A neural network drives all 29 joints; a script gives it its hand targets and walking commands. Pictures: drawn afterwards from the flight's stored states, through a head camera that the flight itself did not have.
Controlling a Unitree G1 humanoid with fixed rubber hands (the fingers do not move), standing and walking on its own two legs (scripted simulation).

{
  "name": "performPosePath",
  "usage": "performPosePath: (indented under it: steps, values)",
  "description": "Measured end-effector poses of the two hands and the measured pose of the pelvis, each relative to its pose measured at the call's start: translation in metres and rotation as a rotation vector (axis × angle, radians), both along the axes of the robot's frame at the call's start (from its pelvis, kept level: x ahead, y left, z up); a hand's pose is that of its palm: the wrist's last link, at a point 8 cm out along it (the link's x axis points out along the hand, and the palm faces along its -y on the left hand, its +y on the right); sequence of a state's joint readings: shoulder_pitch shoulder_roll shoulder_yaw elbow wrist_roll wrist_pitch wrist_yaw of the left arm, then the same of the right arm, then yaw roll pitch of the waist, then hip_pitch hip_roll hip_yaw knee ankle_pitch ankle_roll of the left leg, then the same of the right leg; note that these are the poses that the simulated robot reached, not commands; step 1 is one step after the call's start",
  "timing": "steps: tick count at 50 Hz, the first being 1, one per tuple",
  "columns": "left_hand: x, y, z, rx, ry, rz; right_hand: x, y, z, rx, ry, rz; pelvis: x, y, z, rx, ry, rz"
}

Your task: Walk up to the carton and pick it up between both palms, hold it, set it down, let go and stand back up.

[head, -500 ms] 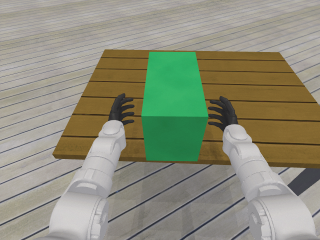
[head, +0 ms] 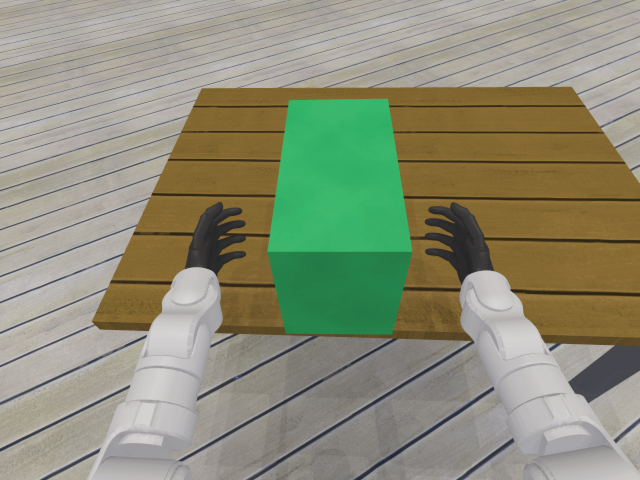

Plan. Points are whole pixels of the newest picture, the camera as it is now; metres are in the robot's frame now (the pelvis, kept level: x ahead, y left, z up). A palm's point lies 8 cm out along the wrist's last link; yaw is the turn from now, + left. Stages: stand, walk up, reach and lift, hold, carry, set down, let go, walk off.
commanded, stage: set down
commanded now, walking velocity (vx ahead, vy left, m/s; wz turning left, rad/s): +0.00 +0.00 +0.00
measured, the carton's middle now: (338, 212) +0.52 +0.01 +0.02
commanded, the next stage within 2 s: none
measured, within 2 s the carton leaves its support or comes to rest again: neither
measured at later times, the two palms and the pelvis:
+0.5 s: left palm (193, 327) +0.30 +0.19 +0.05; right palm (502, 322) +0.31 -0.18 +0.05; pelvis +0.02 +0.02 +0.00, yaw -2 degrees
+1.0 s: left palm (186, 451) +0.19 +0.19 -0.03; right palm out of the picture +0.16 -0.19 -0.04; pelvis -0.04 +0.02 -0.01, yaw -3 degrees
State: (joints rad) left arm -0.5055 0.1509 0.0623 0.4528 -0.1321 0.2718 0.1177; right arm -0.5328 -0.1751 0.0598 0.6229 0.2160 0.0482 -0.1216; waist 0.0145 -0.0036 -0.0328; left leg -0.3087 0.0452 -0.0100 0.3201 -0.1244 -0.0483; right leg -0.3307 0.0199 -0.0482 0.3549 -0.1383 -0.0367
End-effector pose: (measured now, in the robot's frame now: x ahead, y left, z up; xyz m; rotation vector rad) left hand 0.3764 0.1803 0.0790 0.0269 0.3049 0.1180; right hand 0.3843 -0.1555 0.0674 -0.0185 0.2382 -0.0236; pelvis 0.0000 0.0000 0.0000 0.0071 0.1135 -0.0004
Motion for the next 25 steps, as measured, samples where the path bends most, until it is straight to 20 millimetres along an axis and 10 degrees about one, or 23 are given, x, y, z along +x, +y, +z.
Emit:
performPosePath:
  steps: [25]
  values:
    - [-0.073,0.005,-0.025,-0.03,0.013,0.013,-0.07,-0.024,-0.016,0.006,-0.028,-0.069,0.019,0.016,0.004,-0.016,-0.111,-0.029]
